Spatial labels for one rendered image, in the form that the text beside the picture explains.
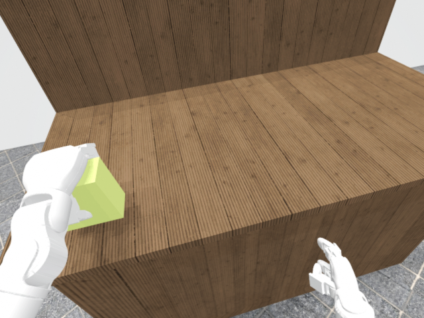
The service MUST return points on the right robot hand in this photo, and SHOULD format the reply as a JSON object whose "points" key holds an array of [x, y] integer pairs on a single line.
{"points": [[337, 274]]}

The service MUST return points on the left robot hand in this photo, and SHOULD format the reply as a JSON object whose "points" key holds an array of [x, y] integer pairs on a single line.
{"points": [[61, 169]]}

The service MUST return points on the table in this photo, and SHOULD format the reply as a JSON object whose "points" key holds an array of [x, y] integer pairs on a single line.
{"points": [[240, 131]]}

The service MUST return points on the robot right forearm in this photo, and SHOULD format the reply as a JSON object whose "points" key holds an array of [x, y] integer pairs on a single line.
{"points": [[351, 303]]}

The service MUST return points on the sponge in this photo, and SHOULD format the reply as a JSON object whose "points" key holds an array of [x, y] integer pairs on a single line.
{"points": [[99, 193]]}

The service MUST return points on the robot left forearm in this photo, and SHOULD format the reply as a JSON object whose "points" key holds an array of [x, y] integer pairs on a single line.
{"points": [[37, 253]]}

